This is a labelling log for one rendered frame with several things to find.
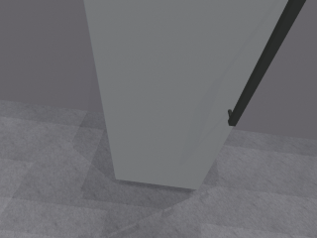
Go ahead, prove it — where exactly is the fridge door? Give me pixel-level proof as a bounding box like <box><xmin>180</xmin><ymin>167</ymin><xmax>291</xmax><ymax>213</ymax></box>
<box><xmin>84</xmin><ymin>0</ymin><xmax>288</xmax><ymax>190</ymax></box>

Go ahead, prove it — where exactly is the handle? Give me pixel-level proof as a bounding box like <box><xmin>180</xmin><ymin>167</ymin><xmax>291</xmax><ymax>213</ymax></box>
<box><xmin>228</xmin><ymin>0</ymin><xmax>306</xmax><ymax>127</ymax></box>

